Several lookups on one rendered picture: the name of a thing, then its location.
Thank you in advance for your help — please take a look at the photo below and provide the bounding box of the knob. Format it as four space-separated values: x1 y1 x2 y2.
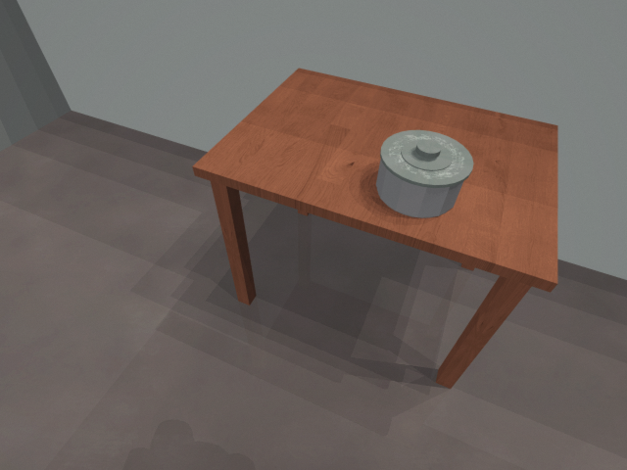
415 139 442 159

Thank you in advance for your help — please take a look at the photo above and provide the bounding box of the pot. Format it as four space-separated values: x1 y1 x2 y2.
376 160 463 218

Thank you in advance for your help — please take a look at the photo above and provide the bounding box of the table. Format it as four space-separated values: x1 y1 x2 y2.
192 69 557 389

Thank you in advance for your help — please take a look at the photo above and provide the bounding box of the lid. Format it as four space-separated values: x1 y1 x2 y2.
380 130 473 188

